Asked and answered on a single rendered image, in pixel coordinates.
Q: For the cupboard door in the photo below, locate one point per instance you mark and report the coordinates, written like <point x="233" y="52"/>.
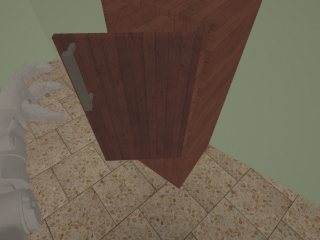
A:
<point x="142" y="85"/>

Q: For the robot left upper arm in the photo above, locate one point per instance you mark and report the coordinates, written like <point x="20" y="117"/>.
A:
<point x="19" y="214"/>

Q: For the left robot forearm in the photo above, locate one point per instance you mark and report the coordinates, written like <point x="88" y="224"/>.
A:
<point x="13" y="152"/>

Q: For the robot left hand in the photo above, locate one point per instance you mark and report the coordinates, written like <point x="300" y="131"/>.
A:
<point x="15" y="94"/>

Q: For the handle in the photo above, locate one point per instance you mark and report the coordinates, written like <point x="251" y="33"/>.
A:
<point x="76" y="77"/>

